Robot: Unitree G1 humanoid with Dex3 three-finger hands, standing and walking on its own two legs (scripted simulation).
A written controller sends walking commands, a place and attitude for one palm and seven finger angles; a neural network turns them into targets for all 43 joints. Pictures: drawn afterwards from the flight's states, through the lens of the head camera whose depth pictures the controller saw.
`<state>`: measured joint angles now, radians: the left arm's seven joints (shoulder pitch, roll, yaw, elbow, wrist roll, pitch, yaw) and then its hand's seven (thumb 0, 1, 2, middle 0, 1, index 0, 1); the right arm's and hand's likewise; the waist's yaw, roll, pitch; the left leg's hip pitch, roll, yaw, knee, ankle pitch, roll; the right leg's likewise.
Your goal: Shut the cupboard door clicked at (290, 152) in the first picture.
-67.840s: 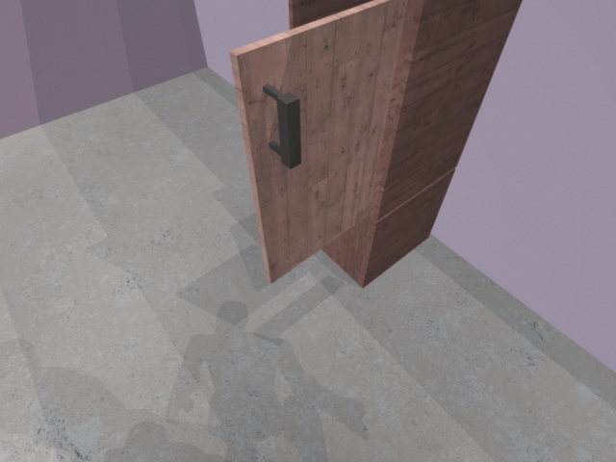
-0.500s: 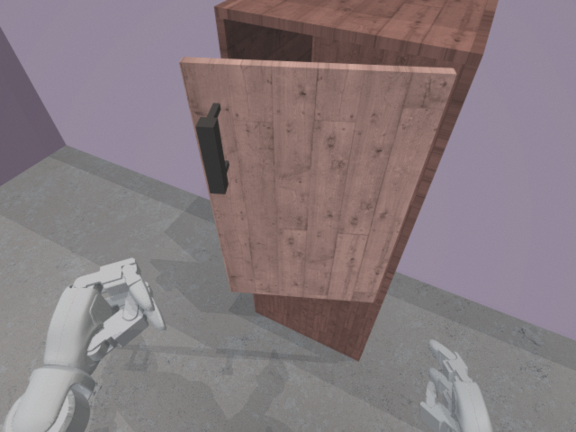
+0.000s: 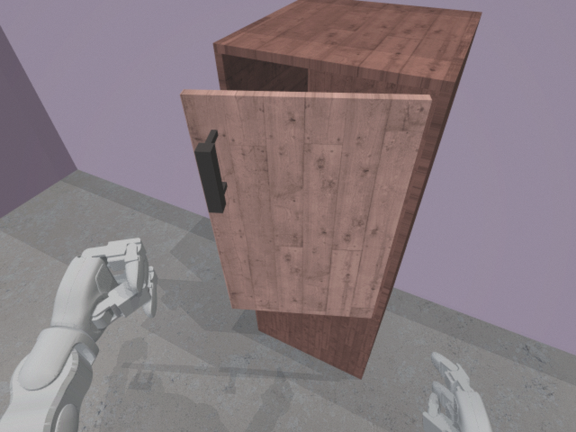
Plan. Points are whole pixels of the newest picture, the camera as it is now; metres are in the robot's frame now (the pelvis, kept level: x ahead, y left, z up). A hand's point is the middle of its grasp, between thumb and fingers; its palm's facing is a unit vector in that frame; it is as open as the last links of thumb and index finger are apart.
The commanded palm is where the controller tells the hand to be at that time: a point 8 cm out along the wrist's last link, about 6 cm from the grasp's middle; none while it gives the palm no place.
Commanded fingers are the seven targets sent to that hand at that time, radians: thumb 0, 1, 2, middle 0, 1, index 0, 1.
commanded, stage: raise the hand and make a fist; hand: left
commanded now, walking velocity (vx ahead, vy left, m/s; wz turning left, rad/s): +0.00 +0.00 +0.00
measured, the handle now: (215, 171) +0.47 +0.17 +0.14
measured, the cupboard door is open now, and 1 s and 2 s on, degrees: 22 22 21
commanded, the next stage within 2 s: bring the fist close to the handle in 0.22 s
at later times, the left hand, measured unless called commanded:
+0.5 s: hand (150, 284) +0.24 +0.19 +0.14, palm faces +0.05 -1.00 -0.05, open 3.1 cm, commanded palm +0.22 +0.23 +0.14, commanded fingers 0.00 0.90 0.90 -1.30 -1.50 -1.30 -1.50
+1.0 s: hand (192, 232) +0.33 +0.17 +0.14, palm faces +0.02 -1.00 -0.03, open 3.1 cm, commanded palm +0.31 +0.21 +0.14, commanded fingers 0.00 0.90 0.90 -1.30 -1.50 -1.30 -1.50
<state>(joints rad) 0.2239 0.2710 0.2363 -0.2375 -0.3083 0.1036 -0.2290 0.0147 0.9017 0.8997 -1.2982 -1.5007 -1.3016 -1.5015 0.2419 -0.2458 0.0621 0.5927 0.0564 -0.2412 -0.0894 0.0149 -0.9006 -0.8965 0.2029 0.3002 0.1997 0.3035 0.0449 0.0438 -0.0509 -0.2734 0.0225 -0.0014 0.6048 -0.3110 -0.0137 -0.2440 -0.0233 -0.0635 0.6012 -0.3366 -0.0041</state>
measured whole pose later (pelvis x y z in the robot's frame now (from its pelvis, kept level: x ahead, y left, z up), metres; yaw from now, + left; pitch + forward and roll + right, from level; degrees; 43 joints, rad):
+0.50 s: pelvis +0.00 +0.00 +0.00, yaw +0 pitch -2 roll +0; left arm 0.17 0.26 0.21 -0.20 -0.28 0.07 -0.21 0.02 0.90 0.90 -1.30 -1.50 -1.30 -1.50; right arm 0.23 -0.24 0.06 0.61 0.05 -0.26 -0.10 0.01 -0.90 -0.90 0.20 0.30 0.20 0.30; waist 0.05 0.04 -0.04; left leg -0.27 0.02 -0.01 0.62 -0.32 -0.01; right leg -0.24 -0.02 -0.07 0.61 -0.34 0.00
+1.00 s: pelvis +0.00 +0.01 +0.00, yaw -1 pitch -1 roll +0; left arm -0.15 0.23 0.16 0.07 -0.21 0.10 -0.11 0.02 0.90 0.90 -1.30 -1.50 -1.30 -1.50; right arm 0.22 -0.24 0.06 0.63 0.05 -0.18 -0.08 0.01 -0.90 -0.90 0.20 0.30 0.20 0.30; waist 0.02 0.03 -0.02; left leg -0.27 0.02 0.02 0.59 -0.31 -0.01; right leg -0.25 -0.03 -0.05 0.59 -0.33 0.00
